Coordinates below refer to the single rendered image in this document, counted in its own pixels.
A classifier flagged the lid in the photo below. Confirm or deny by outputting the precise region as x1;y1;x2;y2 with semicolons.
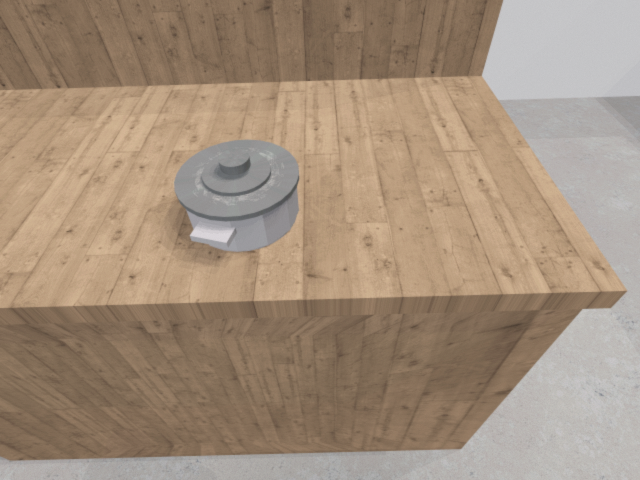
174;140;299;221

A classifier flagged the table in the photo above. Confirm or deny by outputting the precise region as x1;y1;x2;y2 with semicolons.
0;0;627;461

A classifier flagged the knob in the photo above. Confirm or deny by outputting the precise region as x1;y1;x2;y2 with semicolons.
218;149;251;175

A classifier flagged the pot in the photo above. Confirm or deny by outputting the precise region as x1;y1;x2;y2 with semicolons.
186;188;299;252

